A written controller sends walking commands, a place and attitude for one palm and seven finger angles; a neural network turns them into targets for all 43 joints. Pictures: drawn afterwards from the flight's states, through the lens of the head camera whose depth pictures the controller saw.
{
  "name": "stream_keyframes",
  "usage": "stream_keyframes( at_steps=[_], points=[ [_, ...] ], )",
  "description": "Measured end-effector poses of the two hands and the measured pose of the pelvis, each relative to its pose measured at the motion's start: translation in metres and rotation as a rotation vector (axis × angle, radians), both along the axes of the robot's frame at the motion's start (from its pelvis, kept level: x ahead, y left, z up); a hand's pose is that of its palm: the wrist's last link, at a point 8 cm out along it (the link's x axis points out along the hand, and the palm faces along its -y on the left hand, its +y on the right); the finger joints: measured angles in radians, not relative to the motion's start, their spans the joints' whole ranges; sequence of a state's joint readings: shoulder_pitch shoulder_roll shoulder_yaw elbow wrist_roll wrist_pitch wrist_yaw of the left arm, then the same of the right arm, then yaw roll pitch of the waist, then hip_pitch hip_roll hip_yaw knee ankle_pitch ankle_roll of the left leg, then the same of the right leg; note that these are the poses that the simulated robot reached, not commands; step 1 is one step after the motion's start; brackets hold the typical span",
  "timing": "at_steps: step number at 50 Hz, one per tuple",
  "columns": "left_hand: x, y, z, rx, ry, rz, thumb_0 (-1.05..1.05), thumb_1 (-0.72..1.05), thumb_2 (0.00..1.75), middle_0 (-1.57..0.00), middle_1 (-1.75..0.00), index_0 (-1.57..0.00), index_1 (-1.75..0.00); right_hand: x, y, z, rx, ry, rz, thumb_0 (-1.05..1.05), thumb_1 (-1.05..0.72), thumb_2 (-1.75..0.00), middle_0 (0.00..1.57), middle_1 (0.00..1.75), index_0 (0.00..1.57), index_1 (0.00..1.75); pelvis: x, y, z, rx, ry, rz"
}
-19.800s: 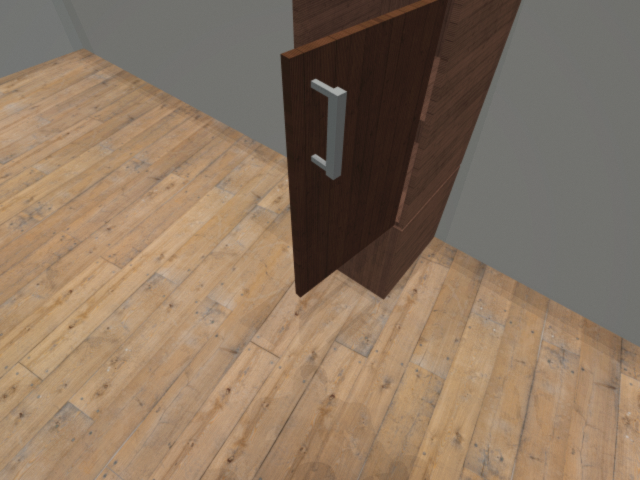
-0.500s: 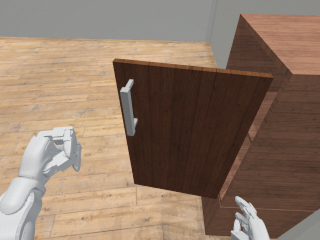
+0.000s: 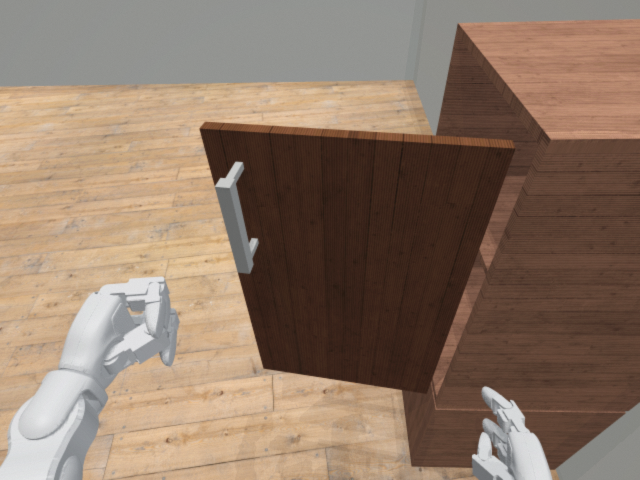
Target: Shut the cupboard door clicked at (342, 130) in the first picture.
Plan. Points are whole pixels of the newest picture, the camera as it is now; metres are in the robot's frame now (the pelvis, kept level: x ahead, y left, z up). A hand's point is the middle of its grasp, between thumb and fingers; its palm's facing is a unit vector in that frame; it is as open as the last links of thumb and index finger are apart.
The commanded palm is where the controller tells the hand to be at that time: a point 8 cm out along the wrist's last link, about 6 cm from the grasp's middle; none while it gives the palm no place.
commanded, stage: bring the fist close to the handle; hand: left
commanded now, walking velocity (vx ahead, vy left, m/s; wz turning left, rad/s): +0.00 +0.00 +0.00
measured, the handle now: (241, 220) +0.40 +0.15 +0.14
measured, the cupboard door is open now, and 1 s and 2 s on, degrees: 82 82 77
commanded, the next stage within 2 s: push the door shut along its arc in 1.36 s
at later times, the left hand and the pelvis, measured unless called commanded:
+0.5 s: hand (188, 306) +0.26 +0.17 +0.14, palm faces -0.01 -1.00 -0.07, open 3.1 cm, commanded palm +0.24 +0.21 +0.14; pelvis +0.01 +0.01 +0.00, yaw +0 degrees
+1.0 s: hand (232, 278) +0.30 +0.14 +0.14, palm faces -0.05 -1.00 -0.05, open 3.1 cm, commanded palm +0.28 +0.18 +0.14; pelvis +0.01 +0.01 +0.00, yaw -1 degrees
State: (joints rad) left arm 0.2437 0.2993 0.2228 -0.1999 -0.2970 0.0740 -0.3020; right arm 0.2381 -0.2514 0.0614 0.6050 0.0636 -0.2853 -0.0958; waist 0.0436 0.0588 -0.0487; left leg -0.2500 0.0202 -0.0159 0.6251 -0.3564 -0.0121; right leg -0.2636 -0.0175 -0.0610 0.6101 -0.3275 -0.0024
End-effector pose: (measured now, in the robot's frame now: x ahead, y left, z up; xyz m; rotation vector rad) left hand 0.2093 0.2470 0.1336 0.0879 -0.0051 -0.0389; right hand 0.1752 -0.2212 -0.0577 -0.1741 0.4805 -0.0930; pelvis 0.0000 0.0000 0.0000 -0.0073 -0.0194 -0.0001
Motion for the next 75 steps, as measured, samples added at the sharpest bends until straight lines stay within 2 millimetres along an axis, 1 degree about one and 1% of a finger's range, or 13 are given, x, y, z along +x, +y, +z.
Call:
stream_keyframes(
  at_steps=[4,11,15,18,20,27,37,43,47,53,62,70,75],
  points=[
    [0.004,-0.001,-0.003,-0.005,0.004,0.009,0.01,0.9,0.9,-1.3,-1.5,-1.3,-1.5,0.0,-0.001,-0.001,-0.007,0.007,0.0,0.01,-0.9,-0.9,0.2,0.3,0.2,0.3,0.0,-0.002,0.0,0.002,0.002,0.0],
    [0.024,-0.006,0.014,-0.011,-0.103,0.017,0.01,0.9,0.9,-1.3,-1.5,-1.3,-1.5,-0.001,-0.001,-0.003,-0.011,0.017,0.005,0.01,-0.9,-0.9,0.2,0.3,0.2,0.3,0.002,-0.001,-0.001,0.002,0.003,0.002],
    [0.034,-0.015,0.005,-0.021,-0.049,-0.026,0.01,0.9,0.9,-1.3,-1.5,-1.3,-1.5,-0.001,-0.002,-0.004,0.0,0.019,-0.015,0.01,-0.9,-0.9,0.2,0.3,0.2,0.3,0.005,0.001,-0.001,0.005,0.013,-0.007],
    [0.034,-0.019,-0.003,-0.022,-0.005,-0.033,0.01,0.9,0.9,-1.3,-1.5,-1.3,-1.5,-0.002,-0.003,-0.003,0.003,0.02,-0.028,0.01,-0.9,-0.9,0.2,0.3,0.2,0.3,0.007,0.002,-0.001,0.007,0.018,-0.014],
    [0.031,-0.02,-0.004,-0.025,-0.009,-0.021,0.01,0.9,0.9,-1.3,-1.5,-1.3,-1.5,-0.001,-0.002,-0.002,0.002,0.018,-0.03,0.01,-0.9,-0.9,0.2,0.3,0.2,0.3,0.009,0.003,-0.001,0.008,0.02,-0.015],
    [0.029,-0.022,0.013,-0.026,-0.125,0.017,0.02,0.9,0.9,-1.3,-1.5,-1.3,-1.5,0.004,0.004,-0.003,-0.004,0.022,0.004,0.01,-0.9,-0.9,0.2,0.3,0.2,0.3,0.01,0.006,-0.002,0.004,0.014,-0.006],
    [0.052,-0.055,0.001,-0.028,-0.034,-0.062,0.01,0.9,0.9,-1.3,-1.5,-1.3,-1.5,0.005,0.015,-0.008,0.025,0.045,0.001,0.01,-0.9,-0.9,0.2,0.3,0.2,0.3,0.008,0.01,-0.002,0.009,0.019,-0.012],
    [0.068,-0.052,0.014,-0.034,-0.096,-0.014,0.02,0.9,0.9,-1.3,-1.5,-1.3,-1.5,0.001,0.013,-0.01,0.031,0.078,0.002,0.01,-0.9,-0.9,0.2,0.3,0.2,0.3,0.011,0.007,-0.002,0.011,0.021,-0.017],
    [0.076,-0.051,0.012,-0.036,-0.077,-0.004,0.01,0.9,0.9,-1.3,-1.5,-1.3,-1.5,-0.001,0.008,-0.012,0.031,0.099,-0.005,0.01,-0.9,-0.9,0.2,0.3,0.2,0.3,0.013,0.005,-0.001,0.009,0.022,-0.018],
    [0.076,-0.057,-0.002,-0.038,-0.014,-0.026,0.01,0.9,0.9,-1.3,-1.5,-1.3,-1.5,-0.001,-0.001,-0.012,0.018,0.108,-0.027,0.01,-0.9,-0.9,0.2,0.3,0.2,0.3,0.014,0.005,-0.001,0.009,0.024,-0.02],
    [0.078,-0.053,0.014,-0.032,-0.1,-0.002,0.01,0.9,0.9,-1.3,-1.5,-1.3,-1.5,0.004,-0.004,-0.01,0.015,0.097,-0.023,0.01,-0.9,-0.9,0.2,0.3,0.2,0.3,0.015,0.002,-0.001,0.009,0.02,-0.018],
    [0.075,-0.06,0.0,-0.036,-0.024,-0.027,0.01,0.9,0.9,-1.3,-1.5,-1.3,-1.5,0.007,-0.001,-0.01,0.032,0.094,-0.022,0.01,-0.9,-0.9,0.2,0.3,0.2,0.3,0.014,0.002,0.0,0.011,0.021,-0.019],
    [0.07,-0.06,0.008,-0.035,-0.075,-0.017,0.02,0.9,0.9,-1.3,-1.5,-1.3,-1.5,0.007,0.002,-0.009,0.032,0.087,-0.012,0.01,-0.9,-0.9,0.2,0.3,0.2,0.3,0.014,0.002,0.0,0.012,0.017,-0.018]
  ],
)
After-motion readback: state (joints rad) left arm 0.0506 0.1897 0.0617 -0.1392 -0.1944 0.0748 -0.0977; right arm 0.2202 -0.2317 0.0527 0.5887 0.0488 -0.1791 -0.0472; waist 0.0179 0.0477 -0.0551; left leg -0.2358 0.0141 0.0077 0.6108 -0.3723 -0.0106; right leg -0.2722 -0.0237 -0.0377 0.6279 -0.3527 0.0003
